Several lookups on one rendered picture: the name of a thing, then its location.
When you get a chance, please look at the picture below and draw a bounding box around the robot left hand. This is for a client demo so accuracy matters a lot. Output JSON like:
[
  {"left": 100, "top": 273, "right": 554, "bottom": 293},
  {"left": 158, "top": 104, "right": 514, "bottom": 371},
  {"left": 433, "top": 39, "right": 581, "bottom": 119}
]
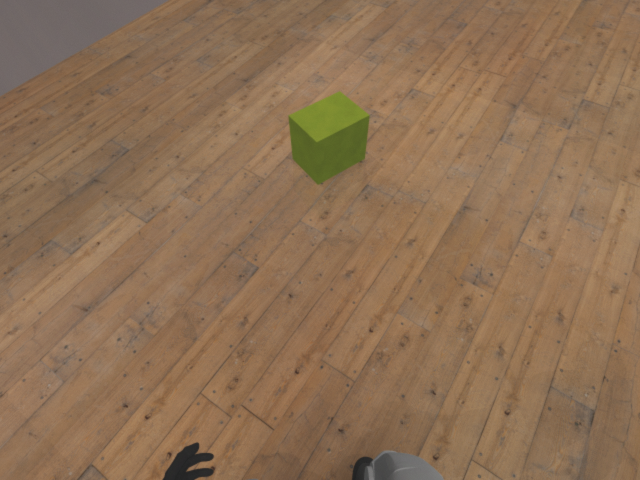
[{"left": 163, "top": 442, "right": 214, "bottom": 480}]

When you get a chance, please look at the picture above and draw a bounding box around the carton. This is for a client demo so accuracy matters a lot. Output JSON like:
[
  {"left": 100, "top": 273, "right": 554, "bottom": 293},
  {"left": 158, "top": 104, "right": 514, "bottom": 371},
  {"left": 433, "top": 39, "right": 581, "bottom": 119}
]
[{"left": 288, "top": 91, "right": 370, "bottom": 185}]

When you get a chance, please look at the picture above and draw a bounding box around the right robot thigh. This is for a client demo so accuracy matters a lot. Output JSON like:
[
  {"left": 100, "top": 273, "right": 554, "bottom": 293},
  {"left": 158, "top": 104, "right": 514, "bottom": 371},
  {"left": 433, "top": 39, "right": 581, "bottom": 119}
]
[{"left": 364, "top": 452, "right": 444, "bottom": 480}]

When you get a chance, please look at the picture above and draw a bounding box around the right robot shin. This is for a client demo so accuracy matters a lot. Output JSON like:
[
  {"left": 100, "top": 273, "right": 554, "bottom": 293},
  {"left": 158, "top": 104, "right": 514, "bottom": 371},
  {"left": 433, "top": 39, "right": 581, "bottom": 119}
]
[{"left": 372, "top": 450, "right": 396, "bottom": 462}]

